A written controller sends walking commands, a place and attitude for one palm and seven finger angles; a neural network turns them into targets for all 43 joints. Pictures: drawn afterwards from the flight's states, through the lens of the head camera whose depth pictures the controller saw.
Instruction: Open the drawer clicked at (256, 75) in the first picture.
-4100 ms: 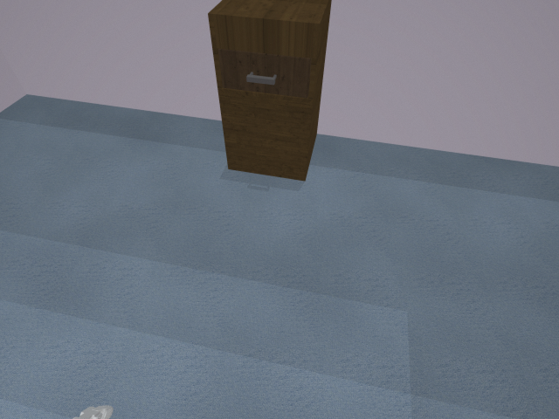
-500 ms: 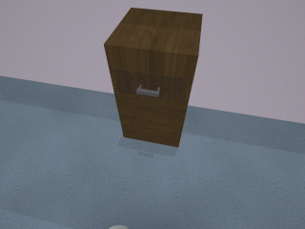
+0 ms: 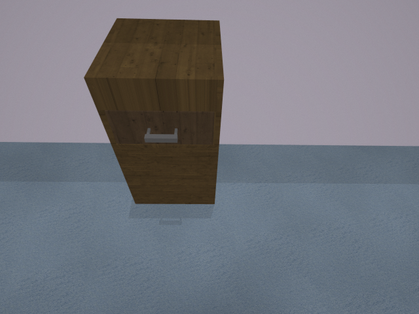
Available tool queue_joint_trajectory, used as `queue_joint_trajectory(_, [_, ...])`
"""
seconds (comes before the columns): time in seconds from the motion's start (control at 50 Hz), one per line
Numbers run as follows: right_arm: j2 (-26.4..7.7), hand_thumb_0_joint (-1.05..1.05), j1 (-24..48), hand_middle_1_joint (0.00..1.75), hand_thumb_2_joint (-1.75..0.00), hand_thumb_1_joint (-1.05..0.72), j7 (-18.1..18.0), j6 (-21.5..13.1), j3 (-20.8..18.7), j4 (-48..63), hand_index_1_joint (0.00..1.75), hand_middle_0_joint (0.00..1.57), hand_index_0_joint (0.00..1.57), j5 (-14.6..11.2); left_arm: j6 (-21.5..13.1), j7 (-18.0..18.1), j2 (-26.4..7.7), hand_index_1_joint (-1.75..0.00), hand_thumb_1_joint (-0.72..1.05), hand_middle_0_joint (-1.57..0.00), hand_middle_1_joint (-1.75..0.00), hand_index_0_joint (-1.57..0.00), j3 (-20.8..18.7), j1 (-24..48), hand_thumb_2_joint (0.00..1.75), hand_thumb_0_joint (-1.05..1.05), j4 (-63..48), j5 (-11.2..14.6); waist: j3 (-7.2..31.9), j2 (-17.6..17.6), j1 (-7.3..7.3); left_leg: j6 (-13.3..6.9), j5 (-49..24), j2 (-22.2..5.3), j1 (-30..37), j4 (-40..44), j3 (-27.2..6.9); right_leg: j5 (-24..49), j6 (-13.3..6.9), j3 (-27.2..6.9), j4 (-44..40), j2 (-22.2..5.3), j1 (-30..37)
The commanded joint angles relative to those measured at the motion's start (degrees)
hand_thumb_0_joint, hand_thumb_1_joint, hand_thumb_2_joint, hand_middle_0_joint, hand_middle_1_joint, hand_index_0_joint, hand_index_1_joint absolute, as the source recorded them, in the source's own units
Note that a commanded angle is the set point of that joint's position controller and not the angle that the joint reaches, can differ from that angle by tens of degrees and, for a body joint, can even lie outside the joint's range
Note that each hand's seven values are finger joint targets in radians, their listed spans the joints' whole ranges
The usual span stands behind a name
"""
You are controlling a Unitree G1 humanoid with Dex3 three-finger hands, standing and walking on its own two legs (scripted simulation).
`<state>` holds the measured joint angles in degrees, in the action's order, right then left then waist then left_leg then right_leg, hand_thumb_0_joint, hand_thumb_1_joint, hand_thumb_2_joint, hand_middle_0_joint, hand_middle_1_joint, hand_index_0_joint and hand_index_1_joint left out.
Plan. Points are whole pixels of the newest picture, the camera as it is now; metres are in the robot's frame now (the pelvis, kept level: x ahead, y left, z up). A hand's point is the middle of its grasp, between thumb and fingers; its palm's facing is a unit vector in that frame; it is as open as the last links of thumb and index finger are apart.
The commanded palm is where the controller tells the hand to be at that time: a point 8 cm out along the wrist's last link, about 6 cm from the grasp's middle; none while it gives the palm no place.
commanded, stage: take the last steps up to it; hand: left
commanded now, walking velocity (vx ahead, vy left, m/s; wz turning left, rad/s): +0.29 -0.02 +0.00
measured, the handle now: (161, 134) +0.74 +0.18 -0.20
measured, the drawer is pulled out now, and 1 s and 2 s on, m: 0.00 0.00 0.00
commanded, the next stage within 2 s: come to a stop and stand still in 0.48 s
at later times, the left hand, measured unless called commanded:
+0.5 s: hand out of the picture +0.07 +0.15 -0.20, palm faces +0.08 -0.99 -0.13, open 7.3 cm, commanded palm none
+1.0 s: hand (145, 262) +0.27 +0.16 -0.17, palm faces +0.07 -0.97 -0.24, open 7.3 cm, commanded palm none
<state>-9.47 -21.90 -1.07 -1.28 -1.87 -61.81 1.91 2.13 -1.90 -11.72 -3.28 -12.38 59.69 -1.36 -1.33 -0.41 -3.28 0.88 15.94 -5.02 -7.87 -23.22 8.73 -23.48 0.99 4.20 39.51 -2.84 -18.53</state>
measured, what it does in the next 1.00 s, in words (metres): walks ahead: right foot, then left foot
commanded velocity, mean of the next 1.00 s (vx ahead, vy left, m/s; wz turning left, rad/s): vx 0.04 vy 0.02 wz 0.00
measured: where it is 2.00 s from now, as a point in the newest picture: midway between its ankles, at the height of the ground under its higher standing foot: outside the picture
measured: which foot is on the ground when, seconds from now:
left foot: down 0.00-0.06, up 0.08-0.44, down 0.46-0.82, up 0.84-1.00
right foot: up 0.00-0.04, down 0.06-0.46, up 0.48-0.74, down 0.76-1.00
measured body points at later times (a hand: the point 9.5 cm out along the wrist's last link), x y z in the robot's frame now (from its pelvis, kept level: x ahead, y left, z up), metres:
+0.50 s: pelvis +0.14 +0.00 -0.03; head +0.16 +0.02 +0.42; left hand +0.06 +0.21 -0.19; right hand +0.23 -0.24 -0.16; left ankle +0.22 +0.10 -0.75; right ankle +0.01 -0.12 -0.72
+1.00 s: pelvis +0.21 -0.03 -0.01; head +0.25 -0.04 +0.44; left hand +0.27 +0.21 -0.15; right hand +0.24 -0.25 -0.17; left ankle +0.16 +0.09 -0.71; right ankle +0.24 -0.13 -0.74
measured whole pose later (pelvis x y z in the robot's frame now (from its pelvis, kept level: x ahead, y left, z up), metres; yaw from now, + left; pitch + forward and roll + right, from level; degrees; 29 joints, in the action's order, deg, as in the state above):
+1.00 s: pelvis +0.21 -0.03 -0.01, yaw +2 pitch +0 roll +1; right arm -9.8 -13.2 -1.2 3.1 -2.7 -61.0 0.1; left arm 0.9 2.0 -8.7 -2.1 -9.6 58.4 -1.5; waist -3.8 -1.3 -0.2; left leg 1.2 28.6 -0.2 -18.3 -46.9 2.1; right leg -12.7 -1.9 5.7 29.3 -2.5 -16.8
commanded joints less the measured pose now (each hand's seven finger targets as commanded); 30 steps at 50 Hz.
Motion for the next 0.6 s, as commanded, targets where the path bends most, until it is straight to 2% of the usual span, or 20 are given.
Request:
queue_joint_trajectory(0.0, [-8.16, 0.00, -2.47, 0.30, -0.90, -0.90, -0.28, -0.89, -1.98, 0.03, 0.30, 0.20, 0.20, -0.45, -3.50, 0.57, -2.50, -0.30, 0.90, -0.20, -0.30, -0.20, -0.63, -3.31, 0.90, 0.00, -0.91, 0.16, 1.75, -4.82, 3.94, -4.17, -2.30, -8.37, -6.12, -1.00, -8.14, 10.10, -2.43, 1.56, -17.98, 0.69, 15.55])
queue_joint_trajectory(0.02, [-5.39, 0.00, -1.45, 0.30, -0.90, -0.90, 0.11, -1.32, -1.21, 0.72, 0.30, 0.20, 0.20, -1.09, -4.19, 1.26, -6.24, -0.30, 0.90, -0.20, -0.30, -0.20, -1.35, -9.39, 0.90, 0.00, 1.43, 0.01, 3.82, 3.74, 6.98, -1.78, 2.06, -4.69, -17.16, -11.76, -2.04, 6.40, -5.55, -7.97, -21.01, -8.44, 27.75])
queue_joint_trajectory(0.04, [-2.93, 0.00, 3.31, 0.30, -0.90, -0.90, 0.45, -1.47, -0.28, 3.56, 0.30, 0.20, 0.20, -1.10, -4.24, 1.87, -11.79, -0.30, 0.90, -0.20, -0.30, -0.20, -2.35, -15.73, 0.90, 0.00, 3.10, 0.10, 2.07, 15.59, 9.82, 0.16, 18.57, 1.09, -30.28, -25.72, 1.60, 7.51, -11.11, -23.85, -25.71, -19.52, 31.61])
queue_joint_trajectory(0.06, [-5.86, 0.00, 6.71, 0.30, -0.90, -0.90, 0.45, -0.88, -0.91, 4.62, 0.30, 0.20, 0.20, -0.66, -4.45, 2.39, -12.03, -0.30, 0.90, -0.20, -0.30, -0.20, -2.30, -17.37, 0.90, 0.00, 3.79, 0.63, 0.63, 14.42, 10.69, -0.50, 18.77, -0.69, -32.21, -33.40, -4.62, 4.36, -13.20, -26.84, -28.27, -21.47, 25.66])
queue_joint_trajectory(0.08, [-5.49, 0.00, 8.02, 0.30, -0.90, -0.90, 0.62, -0.58, -1.40, 4.41, 0.30, 0.20, 0.20, -0.60, -4.33, 2.79, -9.33, -0.30, 0.90, -0.20, -0.30, -0.20, -2.05, -14.32, 0.90, 0.00, 3.78, 0.43, -3.01, 12.58, 9.18, -0.74, 14.93, -2.12, -33.28, -37.88, -5.94, 0.40, -13.56, -25.08, -29.55, -20.62, 21.97])
queue_joint_trajectory(0.12, [-4.11, 0.00, 6.19, 0.30, -0.90, -0.90, 1.03, -0.53, -1.68, 2.77, 0.30, 0.20, 0.20, -0.30, -4.72, 3.11, -4.62, -0.30, 0.90, -0.20, -0.30, -0.20, -0.78, -8.90, 0.90, 0.00, 2.15, 0.10, -7.35, 6.24, 5.49, -0.09, 7.45, -3.87, -31.52, -37.84, -6.30, 6.97, -11.58, -15.30, -29.08, -16.71, 15.44])
queue_joint_trajectory(0.16, [-2.23, 0.00, 3.64, 0.30, -0.90, -0.90, 1.23, -0.07, -1.57, 1.83, 0.30, 0.20, 0.20, -0.16, -5.58, 3.20, -2.95, -0.30, 0.90, -0.20, -0.30, -0.20, -0.21, -7.65, 0.90, 0.00, 1.51, -0.09, -6.79, 6.32, 3.41, 0.88, 4.37, -3.46, -27.85, -35.15, -4.70, 19.11, -10.52, -9.10, -28.31, -14.62, 12.58])
queue_joint_trajectory(0.18, [-1.53, 0.00, 2.99, 0.30, -0.90, -0.90, 1.49, 0.02, -1.70, 1.84, 0.30, 0.20, 0.20, -0.38, -5.81, 3.21, -3.04, -0.30, 0.90, -0.20, -0.30, -0.20, -0.10, -7.31, 0.90, 0.00, 1.64, -0.17, -6.28, 6.62, 2.69, 0.69, 3.29, -3.08, -26.00, -33.17, -4.31, 20.66, -10.50, -7.29, -28.46, -13.98, 11.52])
queue_joint_trajectory(0.22, [-1.23, 0.00, 3.77, 0.30, -0.90, -0.90, 1.91, 0.14, -1.54, 2.47, 0.30, 0.20, 0.20, -0.51, -6.10, 3.17, -3.83, -0.30, 0.90, -0.20, -0.30, -0.20, 0.10, -7.00, 0.90, 0.00, 1.70, -0.03, -6.68, 7.43, 2.19, 0.66, 0.03, -2.63, -24.61, -28.54, -3.43, 22.97, -10.40, -5.16, -28.76, -12.82, 10.42])
queue_joint_trajectory(0.3, [-1.73, 0.00, 7.78, 0.30, -0.90, -0.90, 2.46, -0.27, -1.38, 4.27, 0.30, 0.20, 0.20, -0.81, -6.17, 3.13, -4.99, -0.30, 0.90, -0.20, -0.30, -0.20, 0.15, -8.47, 0.90, 0.00, 2.80, -0.03, -7.15, 8.46, 2.68, -0.38, -3.06, -1.51, -20.30, -20.54, -2.39, 25.18, -9.57, -3.95, -27.36, -12.32, 10.01])
queue_joint_trajectory(0.36, [-2.46, 0.00, 8.50, 0.30, -0.90, -0.90, 2.20, -0.89, -1.35, 4.69, 0.30, 0.20, 0.20, -0.74, -5.77, 3.23, -5.19, -0.30, 0.90, -0.20, -0.30, -0.20, -0.21, -9.28, 0.90, 0.00, 3.45, -0.08, -6.86, 7.00, 2.22, -1.46, -3.13, 0.30, -14.24, -14.15, -1.49, 29.05, -8.63, -3.38, -22.68, -11.68, 10.83])
queue_joint_trajectory(0.38, [-3.28, 0.00, 4.93, 0.30, -0.90, -0.90, 1.84, -1.08, -1.45, 3.86, 0.30, 0.20, 0.20, -0.63, -5.55, 3.24, -5.08, -0.30, 0.90, -0.20, -0.30, -0.20, -0.18, -9.22, 0.90, 0.00, 3.49, 0.02, -5.02, 5.16, 0.40, -2.03, -5.01, 1.34, -7.17, -11.21, -1.21, 29.85, -8.01, -2.67, -17.71, -10.88, 8.41])
queue_joint_trajectory(0.4, [-5.10, 0.00, -1.34, 0.30, -0.90, -0.90, 1.42, -1.43, -1.88, 1.94, 0.30, 0.20, 0.20, -0.30, -5.31, 3.21, -4.34, -0.30, 0.90, -0.20, -0.30, -0.20, -0.05, -9.13, 0.90, 0.00, 3.44, 0.26, -1.77, 1.26, -2.19, -2.31, -8.13, 1.71, 1.62, -6.98, -1.96, 29.66, -6.70, -0.63, -7.96, -8.12, 6.09])
queue_joint_trajectory(0.42, [-10.44, 0.00, -7.93, 0.30, -0.90, -0.90, 0.70, -1.95, -2.79, 0.67, 0.30, 0.20, 0.20, 0.50, -5.01, 2.93, -2.11, -0.30, 0.90, -0.20, -0.30, -0.20, 0.12, -11.23, 0.90, 0.00, 2.60, 0.70, 4.00, -10.23, -3.56, -5.76, -12.46, -8.25, 10.60, -1.82, -14.81, 15.98, -3.90, 3.02, 6.89, -1.70, -0.37])
queue_joint_trajectory(0.44, [-14.79, 0.00, -10.85, 0.30, -0.90, -0.90, 0.24, -1.52, -3.32, 0.29, 0.30, 0.20, 0.20, 0.03, -5.05, 2.51, -0.25, -0.30, 0.90, -0.20, -0.30, -0.20, 0.38, -12.98, 0.90, 0.00, 1.31, 1.09, 7.49, -20.61, -2.66, -11.23, -14.07, -19.13, 14.21, 5.72, -30.63, -11.06, -2.56, 3.77, 22.62, 4.18, -7.97])
queue_joint_trajectory(0.46, [-14.02, 0.00, -7.31, 0.30, -0.90, -0.90, -0.08, -1.18, -3.04, 0.80, 0.30, 0.20, 0.20, -0.53, -4.78, 2.72, -1.13, -0.30, 0.90, -0.20, -0.30, -0.20, 0.37, -11.50, 0.90, 0.00, 0.75, 0.54, 7.09, -14.79, -2.02, -12.39, -1.46, -19.89, 9.06, 9.06, -31.09, -11.91, -3.64, -1.69, 29.21, 2.23, -9.68])
queue_joint_trajectory(0.48, [-12.35, 0.00, -1.82, 0.30, -0.90, -0.90, -0.27, -1.02, -2.84, 2.95, 0.30, 0.20, 0.20, -0.66, -4.55, 2.48, -0.50, -0.30, 0.90, -0.20, -0.30, -0.20, 0.55, -9.29, 0.90, 0.00, 0.40, 0.49, 2.76, -11.68, -0.71, -12.72, 6.67, -19.11, 3.15, 10.50, -29.38, -7.65, -3.68, -2.61, 32.36, -0.42, -13.08])
queue_joint_trajectory(0.5, [-9.29, 0.00, 1.57, 0.30, -0.90, -0.90, -0.35, -1.26, -2.15, 3.80, 0.30, 0.20, 0.20, -0.56, -4.45, 2.03, -0.66, -0.30, 0.90, -0.20, -0.30, -0.20, 0.30, -7.15, 0.90, 0.00, 0.52, 0.24, -1.60, -8.12, -0.26, -12.18, 8.78, -17.20, -2.59, 12.25, -25.64, -3.47, -3.33, -3.48, 31.83, -2.28, -13.54])
queue_joint_trajectory(0.54, [-6.33, 0.00, 5.14, 0.30, -0.90, -0.90, -0.46, -1.99, -0.99, 4.25, 0.30, 0.20, 0.20, -0.53, -3.82, 1.73, 0.98, -0.30, 0.90, -0.20, -0.30, -0.20, 0.51, -9.12, 0.90, 0.00, 1.15, -0.14, -2.25, -6.15, 2.71, -10.20, 1.31, -13.78, -8.39, 12.72, -17.63, -0.33, -2.54, -3.00, 25.45, -3.56, -8.47])
queue_joint_trajectory(0.58, [-5.51, 0.00, 6.45, 0.30, -0.90, -0.90, -0.68, -2.07, -0.50, 4.03, 0.30, 0.20, 0.20, -0.69, -3.06, 2.09, 2.55, -0.30, 0.90, -0.20, -0.30, -0.20, 1.02, -10.93, 0.90, 0.00, 2.04, 0.04, -0.50, -4.73, 3.94, -9.85, -10.27, -10.98, -9.29, 11.19, -12.51, 0.53, -1.67, -2.06, 16.76, -2.92, -3.39])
